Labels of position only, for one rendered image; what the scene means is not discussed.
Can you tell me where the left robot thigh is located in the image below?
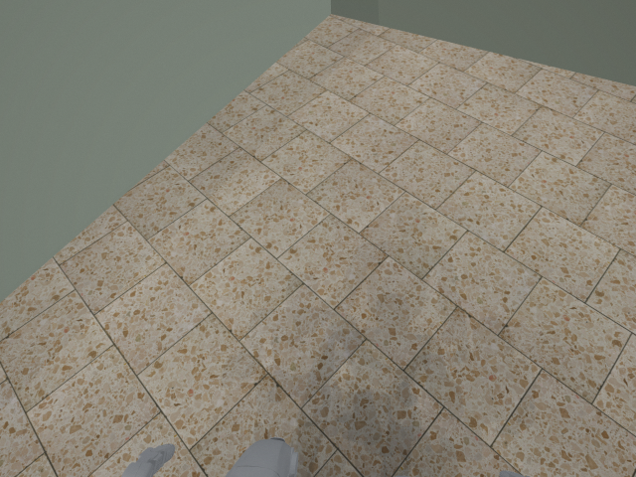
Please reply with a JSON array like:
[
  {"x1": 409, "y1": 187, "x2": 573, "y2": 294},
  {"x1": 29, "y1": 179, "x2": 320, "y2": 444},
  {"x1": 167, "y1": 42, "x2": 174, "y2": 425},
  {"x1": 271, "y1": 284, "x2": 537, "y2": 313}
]
[{"x1": 226, "y1": 439, "x2": 298, "y2": 477}]

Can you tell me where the left robot hand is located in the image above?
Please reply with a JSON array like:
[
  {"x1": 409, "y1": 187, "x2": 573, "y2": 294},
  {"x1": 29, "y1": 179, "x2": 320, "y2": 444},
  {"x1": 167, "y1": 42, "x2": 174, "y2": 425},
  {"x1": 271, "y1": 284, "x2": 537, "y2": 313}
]
[{"x1": 121, "y1": 444, "x2": 175, "y2": 477}]

